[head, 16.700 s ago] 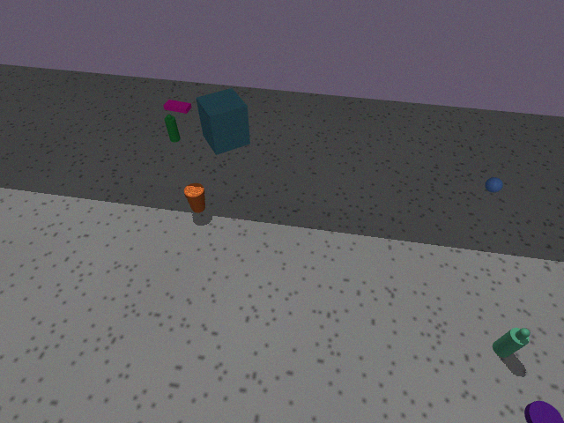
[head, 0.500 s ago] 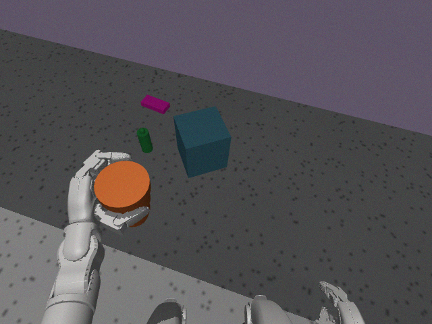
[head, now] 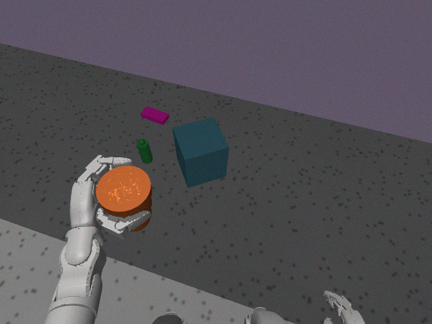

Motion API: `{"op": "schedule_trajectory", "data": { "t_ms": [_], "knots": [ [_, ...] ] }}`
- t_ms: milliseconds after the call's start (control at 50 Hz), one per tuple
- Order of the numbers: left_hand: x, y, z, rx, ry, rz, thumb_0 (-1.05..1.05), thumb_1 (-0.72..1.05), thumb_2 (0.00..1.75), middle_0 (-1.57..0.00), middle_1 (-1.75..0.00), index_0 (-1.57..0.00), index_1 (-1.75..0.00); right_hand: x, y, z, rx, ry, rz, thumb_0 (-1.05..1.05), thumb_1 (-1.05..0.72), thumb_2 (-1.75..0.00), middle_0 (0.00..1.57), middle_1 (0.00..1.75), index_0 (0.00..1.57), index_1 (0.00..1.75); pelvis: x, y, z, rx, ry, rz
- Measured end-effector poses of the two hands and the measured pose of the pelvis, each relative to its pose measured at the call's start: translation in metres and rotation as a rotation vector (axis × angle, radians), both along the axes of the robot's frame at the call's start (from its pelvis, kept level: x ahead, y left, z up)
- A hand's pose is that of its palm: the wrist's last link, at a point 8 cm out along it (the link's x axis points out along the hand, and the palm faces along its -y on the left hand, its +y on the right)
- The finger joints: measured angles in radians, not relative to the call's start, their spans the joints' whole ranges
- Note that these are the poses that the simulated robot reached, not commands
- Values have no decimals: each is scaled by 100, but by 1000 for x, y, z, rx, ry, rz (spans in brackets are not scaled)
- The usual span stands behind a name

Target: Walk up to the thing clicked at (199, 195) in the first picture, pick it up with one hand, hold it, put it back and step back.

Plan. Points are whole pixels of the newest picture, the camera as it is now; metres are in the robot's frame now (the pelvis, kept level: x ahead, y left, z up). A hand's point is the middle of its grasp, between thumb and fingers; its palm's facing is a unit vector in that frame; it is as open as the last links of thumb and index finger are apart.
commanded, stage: hold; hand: left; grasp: from the side
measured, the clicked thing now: (130, 204) +0.33 +0.17 +0.01
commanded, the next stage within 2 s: none
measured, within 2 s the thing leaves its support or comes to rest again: neither
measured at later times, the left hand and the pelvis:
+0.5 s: hand (121, 191) +0.33 +0.17 +0.05, palm faces +0.14 -0.99 -0.02, open 11.5 cm; pelvis +0.00 +0.00 +0.01, yaw +0 degrees
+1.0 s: hand (118, 193) +0.33 +0.17 +0.06, palm faces +0.14 -0.99 -0.02, open 11.5 cm; pelvis +0.00 +0.00 +0.02, yaw +0 degrees
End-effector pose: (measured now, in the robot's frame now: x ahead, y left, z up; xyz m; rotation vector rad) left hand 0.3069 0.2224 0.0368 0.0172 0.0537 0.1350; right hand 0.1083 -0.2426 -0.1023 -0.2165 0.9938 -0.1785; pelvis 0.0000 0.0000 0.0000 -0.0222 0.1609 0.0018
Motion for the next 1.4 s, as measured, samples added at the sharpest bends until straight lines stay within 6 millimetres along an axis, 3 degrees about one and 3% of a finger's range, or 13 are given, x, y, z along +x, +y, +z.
{"op": "schedule_trajectory", "data": {
  "t_ms": [540, 1400],
  "knots": [
    [-1, -2, 21, -2, -20, 4, -1, -55, 104, -69, -99, -64, -101, 9, 1, 14, 9, -29, 4, 1, -93, -91, 20, 30, 20, 30, 3, 0, 12, 3, -53, 0],
    [-8, -1, 24, -6, -28, 4, -1, -55, 104, -68, -99, -63, -102, 4, 6, 20, 20, -50, 18, 1, -93, -91, 20, 30, 20, 30, -5, 3, 17, 3, -74, 0]
  ]
}}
